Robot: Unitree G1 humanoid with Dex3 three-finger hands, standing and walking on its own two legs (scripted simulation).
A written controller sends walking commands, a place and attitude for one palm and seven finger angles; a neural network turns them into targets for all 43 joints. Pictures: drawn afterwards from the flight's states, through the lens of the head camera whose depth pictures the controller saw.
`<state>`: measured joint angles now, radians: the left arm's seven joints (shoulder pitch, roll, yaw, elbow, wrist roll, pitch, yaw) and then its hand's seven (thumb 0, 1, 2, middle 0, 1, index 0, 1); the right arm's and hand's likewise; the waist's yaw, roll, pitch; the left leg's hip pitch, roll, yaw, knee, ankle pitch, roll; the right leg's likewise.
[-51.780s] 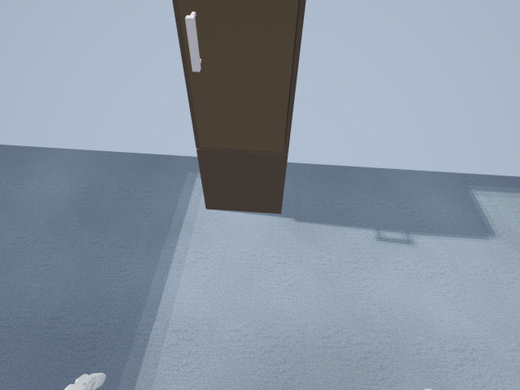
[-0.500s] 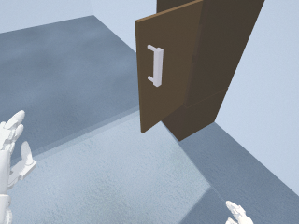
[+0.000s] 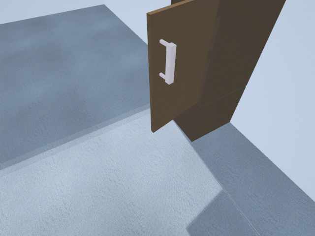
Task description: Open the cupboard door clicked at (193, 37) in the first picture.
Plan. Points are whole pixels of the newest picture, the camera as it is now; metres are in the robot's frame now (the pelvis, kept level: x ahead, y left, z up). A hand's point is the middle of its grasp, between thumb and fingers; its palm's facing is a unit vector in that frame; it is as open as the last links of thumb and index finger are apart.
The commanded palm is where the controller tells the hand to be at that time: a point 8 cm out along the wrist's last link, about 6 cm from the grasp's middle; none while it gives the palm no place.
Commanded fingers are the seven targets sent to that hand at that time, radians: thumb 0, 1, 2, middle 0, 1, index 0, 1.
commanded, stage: let the arm hang, fingers relaxed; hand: left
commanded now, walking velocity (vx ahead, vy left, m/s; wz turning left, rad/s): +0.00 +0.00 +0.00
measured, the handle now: (166, 62) +0.66 +0.01 +0.08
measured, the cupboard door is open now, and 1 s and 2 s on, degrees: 100 100 100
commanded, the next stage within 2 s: look to check the result in 0.56 s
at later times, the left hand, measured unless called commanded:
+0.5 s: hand out of the picture +0.06 +0.23 -0.16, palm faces +0.00 -0.96 -0.28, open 7.4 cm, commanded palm none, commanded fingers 0.00 0.90 0.90 -0.20 -0.30 -0.20 -0.30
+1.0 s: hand out of the picture +0.10 +0.24 -0.14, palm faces +0.00 -0.94 -0.35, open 7.4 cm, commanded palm none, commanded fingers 0.00 0.90 0.90 -0.20 -0.30 -0.20 -0.30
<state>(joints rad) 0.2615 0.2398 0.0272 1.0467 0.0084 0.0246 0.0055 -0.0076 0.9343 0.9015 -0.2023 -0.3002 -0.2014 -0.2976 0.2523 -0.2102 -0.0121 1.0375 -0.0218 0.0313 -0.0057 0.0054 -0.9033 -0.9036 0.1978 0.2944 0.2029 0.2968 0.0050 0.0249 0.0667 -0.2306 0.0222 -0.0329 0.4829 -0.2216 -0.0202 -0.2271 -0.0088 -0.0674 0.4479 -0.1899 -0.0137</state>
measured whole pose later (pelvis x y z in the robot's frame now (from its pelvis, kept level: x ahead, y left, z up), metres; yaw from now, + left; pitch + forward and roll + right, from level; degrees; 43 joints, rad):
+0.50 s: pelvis +0.00 +0.01 +0.00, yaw -1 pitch -2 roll +0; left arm 0.15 0.26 0.03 1.12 0.01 0.00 0.00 0.00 0.90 0.90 -0.20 -0.30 -0.20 -0.30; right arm 0.23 -0.26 -0.03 1.12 -0.02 0.01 0.00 0.00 -0.90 -0.90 0.20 0.29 0.20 0.30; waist 0.00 0.02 0.06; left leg -0.19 0.00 -0.01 0.41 -0.18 -0.01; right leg -0.21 -0.03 -0.05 0.41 -0.17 0.00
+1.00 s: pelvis +0.02 +0.00 +0.01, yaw +0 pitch -2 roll +0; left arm 0.10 0.31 0.03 1.13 0.01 -0.01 0.00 0.01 0.90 0.90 -0.20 -0.30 -0.20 -0.30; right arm 0.10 -0.32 -0.02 1.11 -0.02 0.00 0.00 0.00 -0.90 -0.90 0.20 0.29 0.20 0.30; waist 0.00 0.04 0.07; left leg -0.13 0.02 -0.02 0.34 -0.18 -0.02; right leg -0.15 -0.01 -0.06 0.35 -0.17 -0.01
